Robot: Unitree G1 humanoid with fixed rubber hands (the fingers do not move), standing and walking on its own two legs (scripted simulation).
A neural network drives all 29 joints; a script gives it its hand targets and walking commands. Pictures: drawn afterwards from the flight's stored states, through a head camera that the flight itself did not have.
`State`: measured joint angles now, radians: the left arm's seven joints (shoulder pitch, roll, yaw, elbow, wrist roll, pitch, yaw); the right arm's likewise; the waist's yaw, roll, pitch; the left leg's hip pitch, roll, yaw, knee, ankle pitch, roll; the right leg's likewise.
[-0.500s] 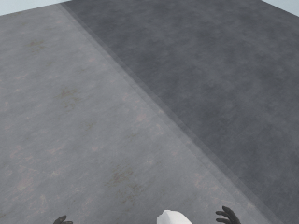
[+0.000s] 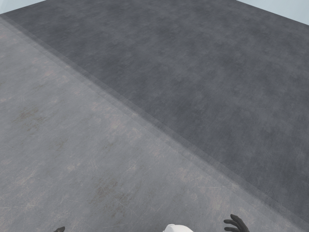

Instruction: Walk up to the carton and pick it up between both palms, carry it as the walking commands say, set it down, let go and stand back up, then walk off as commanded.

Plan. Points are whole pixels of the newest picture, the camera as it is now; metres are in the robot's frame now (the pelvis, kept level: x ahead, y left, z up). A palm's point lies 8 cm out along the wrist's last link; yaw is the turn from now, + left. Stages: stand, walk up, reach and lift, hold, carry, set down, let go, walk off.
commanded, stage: walk up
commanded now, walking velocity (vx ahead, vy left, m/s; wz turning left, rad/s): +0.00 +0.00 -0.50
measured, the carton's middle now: out of the picture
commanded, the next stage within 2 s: none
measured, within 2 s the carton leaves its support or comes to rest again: neither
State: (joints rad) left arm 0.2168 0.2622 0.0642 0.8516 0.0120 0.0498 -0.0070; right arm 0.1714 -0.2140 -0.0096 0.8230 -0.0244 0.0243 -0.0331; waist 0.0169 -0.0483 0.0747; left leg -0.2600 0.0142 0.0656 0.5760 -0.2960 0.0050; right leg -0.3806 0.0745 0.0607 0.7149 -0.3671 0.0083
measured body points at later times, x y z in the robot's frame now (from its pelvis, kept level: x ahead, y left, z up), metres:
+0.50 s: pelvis -0.02 -0.03 +0.01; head +0.01 -0.05 +0.45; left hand +0.12 +0.21 -0.12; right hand +0.03 -0.31 -0.13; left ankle +0.01 +0.10 -0.71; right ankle -0.01 -0.11 -0.73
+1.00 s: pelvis -0.06 -0.04 +0.00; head -0.03 -0.09 +0.45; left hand +0.16 +0.13 -0.12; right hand -0.11 -0.32 -0.14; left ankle +0.00 +0.09 -0.68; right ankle -0.07 -0.12 -0.73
